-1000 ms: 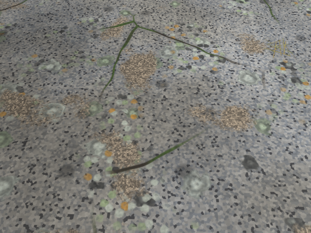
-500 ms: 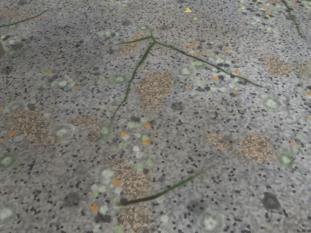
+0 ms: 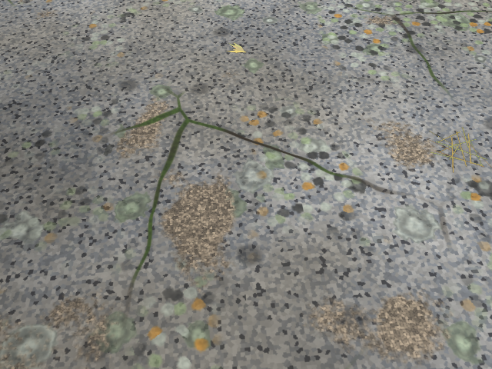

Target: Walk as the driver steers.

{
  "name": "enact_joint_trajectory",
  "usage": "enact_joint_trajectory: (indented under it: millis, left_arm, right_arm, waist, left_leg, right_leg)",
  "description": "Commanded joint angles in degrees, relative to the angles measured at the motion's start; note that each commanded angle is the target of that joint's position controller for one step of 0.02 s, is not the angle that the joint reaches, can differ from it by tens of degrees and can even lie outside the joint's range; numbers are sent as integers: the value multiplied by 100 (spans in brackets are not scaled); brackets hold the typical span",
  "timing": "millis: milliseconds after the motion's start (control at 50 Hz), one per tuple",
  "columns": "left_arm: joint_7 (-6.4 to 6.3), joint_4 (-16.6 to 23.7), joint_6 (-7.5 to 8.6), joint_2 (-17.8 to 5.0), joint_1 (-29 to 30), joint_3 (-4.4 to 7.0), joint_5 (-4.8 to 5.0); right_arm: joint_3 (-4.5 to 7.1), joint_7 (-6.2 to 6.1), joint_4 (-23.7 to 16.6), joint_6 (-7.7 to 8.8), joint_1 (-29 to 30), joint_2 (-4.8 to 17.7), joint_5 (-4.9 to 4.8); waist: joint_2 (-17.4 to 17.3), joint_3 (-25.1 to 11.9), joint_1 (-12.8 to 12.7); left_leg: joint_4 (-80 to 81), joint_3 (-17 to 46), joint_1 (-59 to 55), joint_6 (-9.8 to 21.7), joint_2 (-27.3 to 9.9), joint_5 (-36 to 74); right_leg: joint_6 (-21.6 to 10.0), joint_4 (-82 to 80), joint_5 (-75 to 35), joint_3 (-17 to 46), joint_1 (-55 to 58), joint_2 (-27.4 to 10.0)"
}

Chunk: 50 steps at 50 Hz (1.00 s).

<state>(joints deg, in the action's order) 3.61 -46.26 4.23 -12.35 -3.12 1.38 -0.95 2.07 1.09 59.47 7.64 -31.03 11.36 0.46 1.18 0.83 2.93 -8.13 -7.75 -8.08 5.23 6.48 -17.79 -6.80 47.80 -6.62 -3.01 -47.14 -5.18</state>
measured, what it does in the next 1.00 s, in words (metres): walks ahead, turning right: right foot, then left foot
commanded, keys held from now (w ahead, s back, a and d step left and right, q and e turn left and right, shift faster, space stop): w+e+shift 0.74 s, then w+shift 0.20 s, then w+q+shift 0.06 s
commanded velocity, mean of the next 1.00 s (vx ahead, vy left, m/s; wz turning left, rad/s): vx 1.00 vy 0.00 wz -0.75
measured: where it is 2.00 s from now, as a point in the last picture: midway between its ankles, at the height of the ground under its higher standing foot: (412, 92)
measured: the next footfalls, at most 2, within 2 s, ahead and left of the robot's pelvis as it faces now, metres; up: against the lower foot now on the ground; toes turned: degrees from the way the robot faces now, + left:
right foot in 0.14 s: +0.34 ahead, -0.04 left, +0.00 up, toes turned -9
left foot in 0.58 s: +0.81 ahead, +0.01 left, +0.00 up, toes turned -30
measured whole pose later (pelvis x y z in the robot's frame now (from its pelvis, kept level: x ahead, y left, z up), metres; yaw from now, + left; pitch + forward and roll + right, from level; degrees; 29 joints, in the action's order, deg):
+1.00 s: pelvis +0.89 -0.23 -0.02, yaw -45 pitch +2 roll +1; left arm 4.5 -35.0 2.9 -15.0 5.5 -0.9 -3.0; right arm 0.8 -0.1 55.6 5.4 -33.3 14.2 1.3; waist 0.9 1.7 5.7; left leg -14.2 -14.5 -14.6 -2.6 -2.6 -24.5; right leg -11.0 36.6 6.2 -5.2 -35.7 2.5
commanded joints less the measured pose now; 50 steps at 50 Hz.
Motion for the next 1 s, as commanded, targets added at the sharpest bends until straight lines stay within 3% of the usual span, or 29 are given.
enact_joint_trajectory:
  millis: [20,80,120,140,160,180,200,220,240,280,320,380,440,480,520,540,560,580,600,620,640,660,700,760,820,880,940,960,1000]
  left_arm:
    - [38,362,59,-116,580,-72,62]
    - [-12,226,50,-447,158,6,1]
    - [-52,-246,14,-904,-1570,200,10]
    - [-108,-571,-14,-1125,-2781,349,7]
    - [-203,-686,-98,-1260,-2916,466,28]
    - [-212,-552,-157,-1781,-2395,588,-128]
    - [-215,-506,-173,-1614,-2296,604,-57]
    - [-253,-500,-160,-1191,-2108,534,-25]
    - [-258,-519,-149,-962,-1854,482,-31]
    - [-334,-457,-9,-841,-1685,400,27]
    - [-326,-380,135,-942,-1638,378,102]
    - [-307,-338,217,-1132,-1921,436,98]
    - [-243,-360,189,-1298,-2362,520,156]
    - [-271,-320,159,-1366,-2377,551,153]
    - [-320,-234,162,-1575,-2223,597,126]
    - [-312,-162,172,-1809,-1991,644,87]
    - [-281,-39,206,-1795,-1583,640,37]
    - [-285,168,250,-907,-1490,417,-5]
    - [-311,546,203,-355,-2467,204,414]
    - [-395,348,70,-939,-1959,221,198]
    - [-328,380,1,-1119,-1414,286,65]
    - [-246,414,-52,-1087,-1195,295,5]
    - [-67,640,-200,-739,-924,222,-117]
    - [49,1045,-339,-465,-452,89,-142]
    - [106,1341,-301,-488,-90,-5,-120]
    - [191,1436,-219,-526,624,-93,-134]
    - [161,1384,-149,-640,773,-100,-159]
    - [100,1303,-128,-756,492,-63,-210]
    - [-76,701,-93,-1110,-1496,129,-240]
  right_arm:
    - [16,-106,-305,162,68,636,-24]
    - [78,-361,-323,25,-7,1085,95]
    - [188,-494,-467,-170,386,1394,239]
    - [260,-489,-602,-240,823,1551,249]
    - [190,-342,-732,-165,1151,1135,299]
    - [22,-214,-1318,-38,841,379,77]
    - [-37,-188,-1621,101,1274,632,18]
    - [-24,-144,-1693,192,1663,876,85]
    - [-18,-124,-1695,194,1790,840,144]
    - [-84,-79,-1778,-52,1752,716,379]
    - [-137,-31,-1991,-252,2048,628,438]
    - [-237,47,-2531,-269,3210,561,303]
    - [-268,50,-2724,-251,3637,586,163]
    - [-247,11,-2851,-241,3747,717,130]
    - [-103,-85,-2718,-215,3115,1088,118]
    - [28,-162,-2526,-183,2260,1373,77]
    - [169,-275,-2221,-179,990,1674,86]
    - [296,-385,-2017,-173,-180,2014,274]
    - [375,-295,-2102,-180,457,2397,457]
    - [362,-230,-2269,-249,1119,1716,373]
    - [233,-213,-2263,-263,1453,1225,299]
    - [186,-188,-2117,-270,1462,1025,318]
    - [115,-175,-1702,-200,1084,821,258]
    - [73,-43,-1385,-44,892,647,65]
    - [89,-7,-1322,74,1041,866,117]
    - [86,-5,-1127,83,719,1025,91]
    - [124,-101,-905,-15,204,1488,93]
    - [143,-163,-835,-92,128,1687,80]
    - [149,-239,-808,-257,383,1904,34]
  waist:
    - [-253,855,-166]
    - [-726,167,-489]
    - [-955,-707,-1363]
    - [-919,-1047,-1988]
    - [-234,-908,-1792]
    - [1466,-1140,-818]
    - [688,-1383,-997]
    - [-234,-632,-859]
    - [-736,-117,-516]
    - [-820,258,-70]
    - [-716,487,29]
    - [-319,732,-321]
    - [84,394,-763]
    - [239,267,-799]
    - [263,-286,-471]
    - [307,-808,44]
    - [269,-1378,771]
    - [-646,-2101,1008]
    - [-2781,-2922,28]
    - [-1505,-2047,144]
    - [-801,-1172,179]
    - [-274,-711,113]
    - [-484,-196,-71]
    - [-605,90,-259]
    - [-644,405,-501]
    - [-241,833,-297]
    - [-502,621,-325]
    - [-726,309,-551]
    - [-919,-728,-1614]
  left_leg:
    - [768,-173,1117,-227,-1439,4641]
    - [-636,-470,-189,-479,-1682,7986]
    - [-3142,-450,-142,-513,-1845,8857]
    - [-5043,-407,618,-427,-1810,8101]
    - [-6992,-237,2314,-249,-1072,2984]
    - [-8943,455,5117,-568,-230,-1212]
    - [-8862,1325,6022,-425,-453,-715]
    - [-8079,1429,5971,-298,-804,-137]
    - [-7478,1325,5520,-279,-995,70]
    - [-6910,1302,4931,-544,-1239,-55]
    - [-6027,1037,4541,-759,-1377,-45]
    - [-4214,672,3988,-870,-1234,1402]
    - [-3046,565,3543,-704,-866,2454]
    - [-2423,679,3343,-605,-744,2389]
    - [-2059,778,2286,-514,-476,1938]
    - [-2091,862,1366,-465,-497,1554]
    - [-2310,994,0,-411,-823,1064]
    - [-2387,2277,-1329,-319,-2157,-833]
    - [-1072,5761,-2187,365,-3755,-1799]
    - [-676,5621,-1300,371,-3299,-3182]
    - [-686,4417,-417,274,-2952,-2480]
    - [-669,3596,239,219,-2738,-1310]
    - [-535,2426,1002,61,-2440,-176]
    - [-257,1346,1311,-105,-2278,1190]
    - [83,482,1783,-49,-2082,2223]
    - [750,-249,1975,-93,-1828,2892]
    - [146,-504,859,-91,-1992,6273]
    - [-565,-483,546,-60,-2102,7413]
    - [-3147,-314,971,49,-2155,7619]
  right_leg:
    - [-232,-924,-674,-563,1245,435]
    - [-394,-1202,52,-976,1863,1108]
    - [-610,-1229,796,-871,3432,1398]
    - [-864,-1710,1072,-382,4650,1156]
    - [-984,-1255,1800,425,5638,602]
    - [-2114,-1574,1440,3470,7078,-657]
    - [-2371,-2959,2904,4851,7247,-1003]
    - [-1978,-3494,3288,4501,6314,-904]
    - [-1585,-3675,2852,3902,5258,-611]
    - [-1449,-3728,2037,3249,3938,-186]
    - [-1335,-3889,1707,2680,2936,223]
    - [-1080,-3979,283,2265,2324,624]
    - [-754,-3770,-893,2312,3106,606]
    - [-609,-3435,-1383,2408,3763,487]
    - [-334,-2429,-2616,2498,4203,459]
    - [-223,-1363,-2845,2507,4172,476]
    - [-135,36,-2323,2385,3505,682]
    - [-180,2063,1112,1964,2450,1020]
    - [28,3527,3646,1277,883,1382]
    - [-89,3672,2908,1061,270,791]
    - [-50,3332,2394,899,260,553]
    - [-10,3128,2238,829,395,372]
    - [20,2937,2228,815,467,75]
    - [14,2732,1883,702,134,-93]
    - [23,1704,1045,692,281,3]
    - [-120,-61,431,-120,1177,352]
    - [-361,-718,841,-616,1802,902]
    - [-428,-868,1308,-618,2247,1099]
    - [-652,-1579,1551,-154,4555,1082]
Over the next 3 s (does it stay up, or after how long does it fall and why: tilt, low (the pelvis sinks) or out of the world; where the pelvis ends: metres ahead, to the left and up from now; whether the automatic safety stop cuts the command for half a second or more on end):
stays up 2.50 -0.45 0.01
